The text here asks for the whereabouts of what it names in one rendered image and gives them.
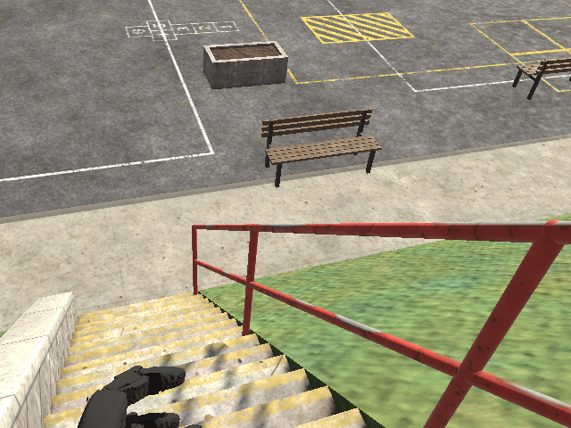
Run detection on stairs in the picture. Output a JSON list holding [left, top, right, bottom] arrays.
[[44, 292, 367, 428]]

